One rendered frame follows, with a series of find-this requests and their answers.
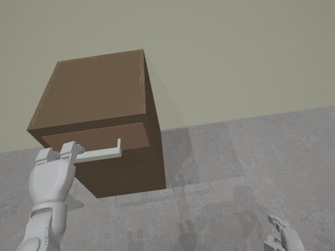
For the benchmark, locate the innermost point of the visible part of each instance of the cabinet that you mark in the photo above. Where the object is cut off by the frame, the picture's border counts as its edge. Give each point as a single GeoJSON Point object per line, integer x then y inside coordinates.
{"type": "Point", "coordinates": [105, 91]}

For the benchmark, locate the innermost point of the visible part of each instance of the robot left forearm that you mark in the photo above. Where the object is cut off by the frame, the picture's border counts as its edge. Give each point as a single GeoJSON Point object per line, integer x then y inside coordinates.
{"type": "Point", "coordinates": [46, 227]}

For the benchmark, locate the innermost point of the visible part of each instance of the robot left hand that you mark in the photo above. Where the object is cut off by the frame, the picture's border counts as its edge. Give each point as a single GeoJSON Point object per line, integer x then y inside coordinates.
{"type": "Point", "coordinates": [53, 176]}

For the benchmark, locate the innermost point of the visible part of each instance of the drawer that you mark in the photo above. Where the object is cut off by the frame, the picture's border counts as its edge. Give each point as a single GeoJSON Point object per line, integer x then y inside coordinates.
{"type": "Point", "coordinates": [132, 136]}

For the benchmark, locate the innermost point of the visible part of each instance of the handle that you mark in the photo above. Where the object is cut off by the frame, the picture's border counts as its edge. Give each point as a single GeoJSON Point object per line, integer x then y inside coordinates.
{"type": "Point", "coordinates": [99, 154]}

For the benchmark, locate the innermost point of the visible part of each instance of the robot right hand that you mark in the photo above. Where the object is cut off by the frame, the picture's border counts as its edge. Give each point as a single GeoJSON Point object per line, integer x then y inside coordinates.
{"type": "Point", "coordinates": [289, 241]}

